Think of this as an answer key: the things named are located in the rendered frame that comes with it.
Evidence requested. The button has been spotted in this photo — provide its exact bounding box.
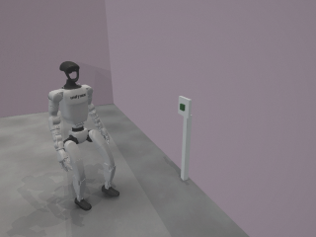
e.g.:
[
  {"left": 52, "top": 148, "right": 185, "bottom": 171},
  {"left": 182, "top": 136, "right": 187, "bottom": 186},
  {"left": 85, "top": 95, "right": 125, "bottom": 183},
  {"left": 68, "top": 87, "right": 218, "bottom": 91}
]
[{"left": 180, "top": 104, "right": 186, "bottom": 112}]

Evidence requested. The right robot upper arm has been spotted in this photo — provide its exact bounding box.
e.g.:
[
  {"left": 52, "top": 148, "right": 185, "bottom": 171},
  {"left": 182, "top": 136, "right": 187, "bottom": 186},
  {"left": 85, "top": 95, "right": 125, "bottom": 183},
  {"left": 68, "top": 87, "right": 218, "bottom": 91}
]
[{"left": 47, "top": 89, "right": 63, "bottom": 125}]

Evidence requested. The left robot upper arm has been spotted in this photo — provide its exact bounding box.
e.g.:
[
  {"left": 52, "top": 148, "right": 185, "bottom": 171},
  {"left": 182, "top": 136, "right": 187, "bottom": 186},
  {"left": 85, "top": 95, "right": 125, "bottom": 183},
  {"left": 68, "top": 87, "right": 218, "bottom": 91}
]
[{"left": 81, "top": 84, "right": 95, "bottom": 112}]

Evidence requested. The robot left hand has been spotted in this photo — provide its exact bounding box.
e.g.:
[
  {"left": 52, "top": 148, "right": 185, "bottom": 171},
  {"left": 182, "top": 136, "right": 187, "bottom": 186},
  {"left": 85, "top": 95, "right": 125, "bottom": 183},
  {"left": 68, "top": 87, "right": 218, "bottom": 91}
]
[{"left": 99, "top": 127, "right": 110, "bottom": 144}]

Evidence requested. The right robot forearm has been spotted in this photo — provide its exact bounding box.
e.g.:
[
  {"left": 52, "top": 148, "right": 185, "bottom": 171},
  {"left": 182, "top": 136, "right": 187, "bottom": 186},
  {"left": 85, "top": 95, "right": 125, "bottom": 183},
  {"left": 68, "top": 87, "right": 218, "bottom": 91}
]
[{"left": 48, "top": 117, "right": 64, "bottom": 151}]

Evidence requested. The robot right hand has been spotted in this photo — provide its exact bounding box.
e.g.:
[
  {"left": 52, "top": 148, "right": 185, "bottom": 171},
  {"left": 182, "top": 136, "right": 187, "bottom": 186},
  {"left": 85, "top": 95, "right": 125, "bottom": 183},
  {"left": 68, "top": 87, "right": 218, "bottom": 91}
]
[{"left": 56, "top": 149, "right": 73, "bottom": 172}]

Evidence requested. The robot left shin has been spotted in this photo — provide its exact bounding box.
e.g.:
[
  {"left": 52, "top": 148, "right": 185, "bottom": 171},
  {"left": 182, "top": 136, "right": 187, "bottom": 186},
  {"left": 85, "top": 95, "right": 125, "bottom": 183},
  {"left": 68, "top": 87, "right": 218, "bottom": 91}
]
[{"left": 103, "top": 164, "right": 116, "bottom": 190}]

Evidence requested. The robot left foot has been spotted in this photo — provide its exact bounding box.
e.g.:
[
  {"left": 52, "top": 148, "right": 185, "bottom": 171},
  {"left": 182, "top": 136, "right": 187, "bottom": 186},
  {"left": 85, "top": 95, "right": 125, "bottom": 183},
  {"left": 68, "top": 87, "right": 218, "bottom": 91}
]
[{"left": 101, "top": 185, "right": 119, "bottom": 197}]

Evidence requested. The panel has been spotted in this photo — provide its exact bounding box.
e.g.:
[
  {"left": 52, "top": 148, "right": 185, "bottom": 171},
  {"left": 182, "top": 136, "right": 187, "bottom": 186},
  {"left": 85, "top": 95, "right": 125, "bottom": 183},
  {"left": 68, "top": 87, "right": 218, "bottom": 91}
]
[{"left": 178, "top": 96, "right": 193, "bottom": 181}]

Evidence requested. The left robot forearm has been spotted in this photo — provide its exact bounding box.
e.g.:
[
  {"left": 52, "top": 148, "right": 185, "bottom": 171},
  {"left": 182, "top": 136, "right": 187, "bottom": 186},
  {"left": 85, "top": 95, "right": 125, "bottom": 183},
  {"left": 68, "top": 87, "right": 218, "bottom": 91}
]
[{"left": 89, "top": 109, "right": 103, "bottom": 129}]

